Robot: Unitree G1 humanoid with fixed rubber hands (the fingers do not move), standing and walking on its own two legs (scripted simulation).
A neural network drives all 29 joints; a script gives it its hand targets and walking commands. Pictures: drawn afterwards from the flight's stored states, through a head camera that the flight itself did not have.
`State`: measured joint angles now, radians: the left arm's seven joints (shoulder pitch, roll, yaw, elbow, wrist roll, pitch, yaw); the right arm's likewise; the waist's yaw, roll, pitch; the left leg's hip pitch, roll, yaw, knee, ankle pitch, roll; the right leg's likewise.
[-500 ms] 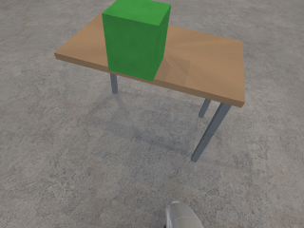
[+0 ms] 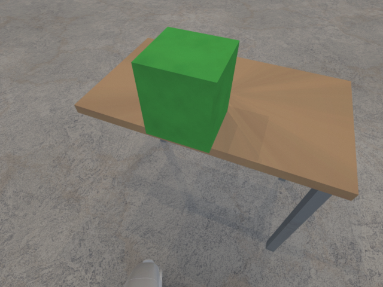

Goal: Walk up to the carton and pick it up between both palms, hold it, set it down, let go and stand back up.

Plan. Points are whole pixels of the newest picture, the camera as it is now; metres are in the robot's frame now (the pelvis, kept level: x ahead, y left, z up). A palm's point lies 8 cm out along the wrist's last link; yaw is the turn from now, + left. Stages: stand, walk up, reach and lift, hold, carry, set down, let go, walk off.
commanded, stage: walk up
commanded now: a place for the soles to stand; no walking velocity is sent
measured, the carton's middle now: (188, 91) +0.60 +0.02 +0.05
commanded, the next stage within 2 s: none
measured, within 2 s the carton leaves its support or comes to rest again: neither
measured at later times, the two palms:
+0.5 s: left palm (89, 258) +0.20 +0.26 -0.14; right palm (291, 272) +0.18 -0.23 -0.15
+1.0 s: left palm (84, 265) +0.18 +0.26 -0.14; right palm (299, 279) +0.16 -0.24 -0.14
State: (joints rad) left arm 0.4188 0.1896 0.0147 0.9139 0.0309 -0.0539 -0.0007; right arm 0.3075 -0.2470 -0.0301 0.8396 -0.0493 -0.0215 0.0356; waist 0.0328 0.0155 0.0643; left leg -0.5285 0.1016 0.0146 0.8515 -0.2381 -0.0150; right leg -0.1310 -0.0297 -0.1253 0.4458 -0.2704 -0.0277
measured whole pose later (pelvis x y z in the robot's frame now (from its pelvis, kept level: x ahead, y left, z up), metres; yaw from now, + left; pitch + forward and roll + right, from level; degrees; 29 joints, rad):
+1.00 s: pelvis +0.10 +0.01 -0.01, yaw -1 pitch -2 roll +0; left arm 0.17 0.25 -0.01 0.97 0.00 0.02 0.00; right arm 0.19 -0.24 0.01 0.97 0.00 0.02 0.00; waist -0.01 -0.01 0.10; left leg -0.28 0.07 0.07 0.55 -0.23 -0.02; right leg -0.27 -0.04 -0.02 0.55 -0.25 0.02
